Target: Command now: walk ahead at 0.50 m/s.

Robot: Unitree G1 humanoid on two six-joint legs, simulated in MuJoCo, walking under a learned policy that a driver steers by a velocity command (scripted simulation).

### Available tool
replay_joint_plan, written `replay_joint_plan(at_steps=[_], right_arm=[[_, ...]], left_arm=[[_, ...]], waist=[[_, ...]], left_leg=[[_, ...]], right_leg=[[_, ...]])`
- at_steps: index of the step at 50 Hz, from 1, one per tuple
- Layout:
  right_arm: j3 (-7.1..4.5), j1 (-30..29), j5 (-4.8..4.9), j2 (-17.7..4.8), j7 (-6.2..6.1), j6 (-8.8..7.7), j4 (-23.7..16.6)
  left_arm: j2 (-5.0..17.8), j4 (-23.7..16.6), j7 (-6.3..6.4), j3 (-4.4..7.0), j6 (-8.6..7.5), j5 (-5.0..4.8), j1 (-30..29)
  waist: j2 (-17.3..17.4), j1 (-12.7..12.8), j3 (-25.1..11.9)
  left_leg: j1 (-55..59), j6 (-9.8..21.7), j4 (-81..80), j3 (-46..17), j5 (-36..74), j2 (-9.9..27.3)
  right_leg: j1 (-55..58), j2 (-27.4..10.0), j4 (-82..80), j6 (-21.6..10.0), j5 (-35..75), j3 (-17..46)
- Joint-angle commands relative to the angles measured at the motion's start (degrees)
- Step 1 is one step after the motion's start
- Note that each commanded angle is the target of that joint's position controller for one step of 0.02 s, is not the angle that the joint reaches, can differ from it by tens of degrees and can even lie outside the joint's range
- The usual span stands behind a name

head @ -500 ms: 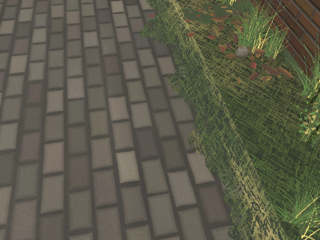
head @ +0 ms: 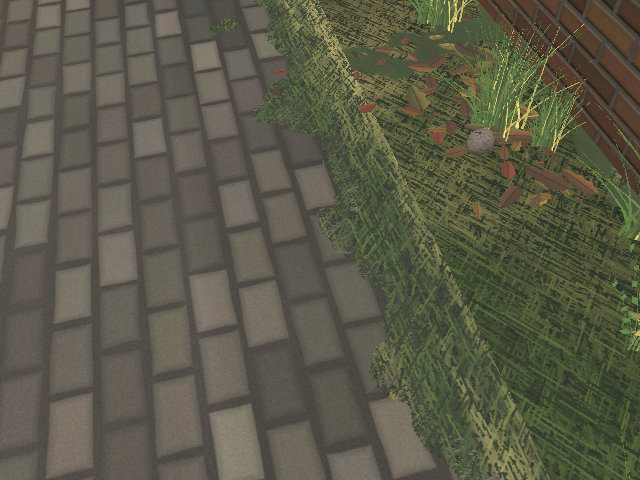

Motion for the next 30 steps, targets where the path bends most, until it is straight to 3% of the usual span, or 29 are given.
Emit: replay_joint_plan(at_steps=[1,3,5,9,12,16,19,21,22,23,24,25,26,27,28,30], right_arm=[[-0.85,2.17,-1.22,-3.84,0.75,0.46,-2.52],[-0.83,1.85,-1.04,-3.10,1.34,1.37,-2.31],[-0.94,-2.04,-0.82,-3.11,1.63,1.86,-3.36],[-0.89,-9.63,-0.56,-2.94,1.77,1.94,-5.72],[-0.13,-14.86,-0.68,-1.78,2.09,1.65,-7.46],[0.52,-20.86,-0.96,-1.37,2.49,1.39,-10.29],[-0.01,-17.80,-1.15,-2.44,2.21,1.40,-10.16],[-1.21,-8.69,-1.40,-4.49,1.77,1.18,-7.72],[-2.39,-0.26,-1.98,-6.55,1.41,0.78,-5.23],[-4.48,6.84,-2.53,-12.66,0.47,0.91,-4.28],[-5.43,3.27,-1.11,-16.39,0.48,1.55,-5.45],[-5.28,2.52,0.47,-15.06,0.35,2.04,-5.02],[-4.61,-0.49,0.57,-12.20,-0.02,2.05,-5.01],[-3.84,-2.86,0.39,-9.22,-0.12,1.94,-5.14],[-3.33,-5.00,0.66,-7.84,-0.44,1.57,-5.47],[-2.97,-5.85,0.90,-7.72,-0.37,0.52,-5.99]], left_arm=[[4.44,0.41,0.31,1.11,-0.95,-0.73,5.28],[5.30,1.67,0.43,1.38,-2.00,-0.75,7.61],[6.14,2.76,0.56,1.64,-2.50,-0.74,9.49],[5.29,4.21,0.74,1.26,-2.54,-0.64,12.42],[5.21,5.01,1.10,1.01,-2.69,-0.69,13.60],[5.71,7.12,2.02,0.97,-2.28,-0.43,17.45],[7.54,7.33,2.69,1.31,-1.60,-0.14,16.28],[9.11,6.90,2.85,1.78,-0.66,0.15,15.03],[9.54,6.14,2.73,1.89,-0.30,-0.12,14.03],[7.15,3.37,2.20,1.24,-0.67,-0.96,13.86],[4.79,-0.11,1.18,1.21,-1.26,-1.33,13.61],[7.27,-1.24,0.91,1.52,-1.78,-0.26,7.66],[6.39,-2.29,0.67,1.17,-2.54,-0.89,5.67],[6.22,-1.81,0.74,1.24,-2.68,-0.84,6.24],[6.12,-1.94,0.92,1.33,-1.77,0.01,6.23],[5.03,-1.74,0.97,1.20,0.62,1.02,8.65]], waist=[[-5.60,0.45,-1.36],[-4.70,0.01,-1.49],[-4.36,0.44,0.34],[-3.95,1.86,2.43],[-4.20,3.00,3.18],[-4.15,4.73,4.14],[-6.05,2.39,1.21],[-6.92,-1.50,-4.41],[-5.21,-5.55,-8.83],[2.25,-7.91,-15.04],[12.31,-3.53,-18.31],[2.47,-4.57,-13.96],[0.29,-2.89,-7.31],[-3.40,-0.12,-2.70],[-3.60,1.87,-0.40],[-2.37,3.97,-1.62]], left_leg=[[-12.51,-0.64,1.39,-2.40,5.03,5.28],[-12.86,-1.41,1.00,-2.20,6.83,4.90],[-17.03,-1.97,-0.87,-2.81,10.64,5.33],[-22.47,-2.57,-8.38,-2.83,18.37,4.74],[-20.93,-2.28,-16.86,0.53,23.15,4.10],[-20.45,0.00,-24.85,5.10,21.20,2.87],[-14.23,3.37,-27.12,8.28,13.43,-1.11],[-3.91,6.40,-28.99,9.23,8.45,-4.93],[8.21,8.70,-33.55,6.46,10.07,-4.84],[23.96,13.94,-35.37,-11.38,5.54,7.98],[34.70,22.38,-43.30,-42.59,12.87,20.96],[32.01,20.91,-44.58,-36.84,13.80,19.00],[24.52,18.69,-45.90,-29.84,16.04,17.74],[16.97,15.74,-47.51,-24.86,20.78,14.86],[11.60,14.08,-47.77,-20.58,29.97,12.20],[7.14,13.08,-46.55,-14.77,46.88,9.49]], right_leg=[[10.23,-14.49,-18.21,-6.02,3.47,17.45],[9.92,-14.29,-19.66,-6.18,8.31,13.74],[10.42,-14.13,-21.51,-5.74,8.82,10.32],[13.07,-13.20,-22.31,-4.14,12.87,4.55],[14.75,-12.75,-21.81,-2.91,18.20,0.27],[22.15,-14.66,-18.45,-2.44,27.95,-3.04],[26.68,-15.85,-9.15,-1.67,50.08,-5.68],[26.28,-16.18,6.13,-1.57,58.23,-6.99],[19.77,-15.24,18.98,-0.55,49.91,-7.87],[3.65,-11.57,38.95,1.52,27.19,-8.88],[-17.73,2.07,56.80,4.06,-20.83,-1.74],[-23.81,-2.32,56.99,3.23,-16.26,7.68],[-24.41,-4.91,52.70,3.12,-11.40,7.61],[-21.38,-6.77,46.72,3.34,-9.37,7.25],[-18.04,-7.58,43.31,4.38,-9.28,7.14],[-12.54,-7.28,39.49,6.33,-9.90,6.41]])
